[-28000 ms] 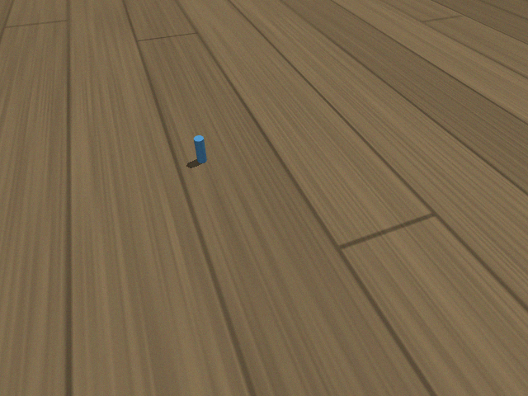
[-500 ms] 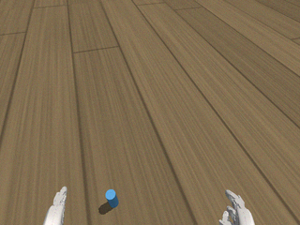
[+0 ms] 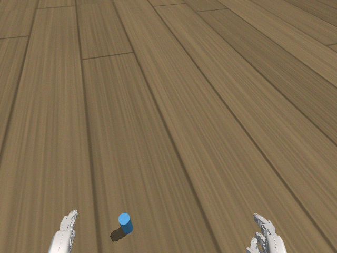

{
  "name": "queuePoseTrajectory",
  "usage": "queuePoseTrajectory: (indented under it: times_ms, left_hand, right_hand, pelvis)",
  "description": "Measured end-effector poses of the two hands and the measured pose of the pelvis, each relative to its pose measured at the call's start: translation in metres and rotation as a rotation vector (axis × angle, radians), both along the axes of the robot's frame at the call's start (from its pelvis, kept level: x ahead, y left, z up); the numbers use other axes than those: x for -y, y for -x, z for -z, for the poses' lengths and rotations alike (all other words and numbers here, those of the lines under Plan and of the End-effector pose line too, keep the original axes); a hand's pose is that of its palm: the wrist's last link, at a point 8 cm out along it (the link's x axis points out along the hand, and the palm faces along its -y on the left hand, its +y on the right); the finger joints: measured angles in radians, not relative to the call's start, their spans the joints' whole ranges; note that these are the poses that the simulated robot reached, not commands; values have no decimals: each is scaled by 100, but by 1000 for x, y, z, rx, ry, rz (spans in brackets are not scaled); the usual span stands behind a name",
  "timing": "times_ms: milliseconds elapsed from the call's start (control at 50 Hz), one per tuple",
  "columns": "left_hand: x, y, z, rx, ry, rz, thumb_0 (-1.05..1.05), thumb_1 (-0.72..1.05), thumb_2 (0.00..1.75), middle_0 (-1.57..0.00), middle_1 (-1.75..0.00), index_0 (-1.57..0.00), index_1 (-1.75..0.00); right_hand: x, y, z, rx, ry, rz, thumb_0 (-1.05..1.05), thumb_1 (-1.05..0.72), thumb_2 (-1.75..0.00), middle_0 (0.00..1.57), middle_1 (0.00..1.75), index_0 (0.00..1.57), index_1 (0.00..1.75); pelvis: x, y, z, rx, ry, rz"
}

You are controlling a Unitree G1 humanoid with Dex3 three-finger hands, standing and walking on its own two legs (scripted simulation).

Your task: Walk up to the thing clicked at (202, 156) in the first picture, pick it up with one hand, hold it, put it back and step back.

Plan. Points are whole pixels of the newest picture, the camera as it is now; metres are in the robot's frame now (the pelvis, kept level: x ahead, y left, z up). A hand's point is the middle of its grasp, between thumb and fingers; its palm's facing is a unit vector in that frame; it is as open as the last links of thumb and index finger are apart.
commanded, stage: stand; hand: left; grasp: from the side
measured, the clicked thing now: (126, 223) +0.39 +0.20 -0.65
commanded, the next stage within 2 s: none
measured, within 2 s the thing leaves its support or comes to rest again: neither
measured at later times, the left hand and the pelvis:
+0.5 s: hand out of the picture +0.10 +0.24 -0.11, palm faces -0.02 -0.94 -0.35, open 7.7 cm; pelvis +0.00 +0.00 +0.03, yaw +0 degrees
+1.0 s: hand out of the picture +0.03 +0.26 -0.11, palm faces -0.01 -0.94 -0.34, open 7.4 cm; pelvis -0.02 +0.01 +0.05, yaw +0 degrees
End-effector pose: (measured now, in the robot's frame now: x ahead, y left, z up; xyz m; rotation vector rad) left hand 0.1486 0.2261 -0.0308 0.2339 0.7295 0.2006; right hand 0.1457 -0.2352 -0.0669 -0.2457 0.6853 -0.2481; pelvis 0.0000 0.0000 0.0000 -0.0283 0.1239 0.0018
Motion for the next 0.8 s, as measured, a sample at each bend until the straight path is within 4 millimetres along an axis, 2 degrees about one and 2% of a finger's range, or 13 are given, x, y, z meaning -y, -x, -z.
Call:
queuePoseTrajectory:
  times_ms: [100, 180, 220, 300, 400, 500, 600, 800]
  left_hand:
    - [0, 2, 1, -11, -3, 0, 0, -23, 35, -16, -21, -16, -21]
    - [1, 2, 2, -13, -5, 0, 0, 2, 58, -18, -25, -18, -26]
    - [-2, 0, 9, -14, -33, 55, 0, 16, 67, -19, -27, -19, -27]
    - [-19, 7, 29, -97, -53, 111, 0, 46, 79, -20, -28, -20, -29]
    - [-44, 32, 41, -222, -60, 72, 1, 71, 85, -21, -29, -20, -29]
    - [-63, 58, 45, -329, -63, 20, 1, 83, 88, -21, -30, -20, -30]
    - [-71, 80, 45, -411, -54, -16, 1, 88, 89, -21, -30, -20, -30]
    - [-75, 108, 42, -498, -34, -46, 1, 90, 89, -21, -30, -20, -30]
  right_hand:
    - [0, 1, 1, -2, -3, 1, 2, -90, -90, 20, 30, 20, 30]
    - [1, 2, 2, -2, -3, 3, 2, -90, -90, 20, 30, 20, 30]
    - [3, 3, 8, -62, 23, -62, 1, -90, -90, 20, 30, 20, 30]
    - [16, 15, 19, -235, 26, -124, 1, -90, -90, 20, 30, 20, 30]
    - [36, 39, 16, -341, 19, -74, 1, -90, -90, 20, 30, 20, 30]
    - [46, 64, 11, -429, 27, -24, 1, -90, -90, 20, 30, 20, 30]
    - [42, 83, 9, -502, 15, -2, 1, -91, -90, 20, 30, 20, 30]
    - [26, 96, 7, -544, -25, 0, 1, -90, -90, 20, 30, 20, 30]
  pelvis:
    - [0, 0, 0, -1, -1, -1]
    - [1, 1, 1, -1, -2, 0]
    - [1, 3, -2, 31, -10, 1]
    - [2, 6, -8, 75, -30, -1]
    - [0, 4, -18, 106, -37, -2]
    - [-5, 2, -29, 134, -33, -1]
    - [-10, 2, -39, 156, -29, -3]
    - [-16, 10, -51, 190, -32, -4]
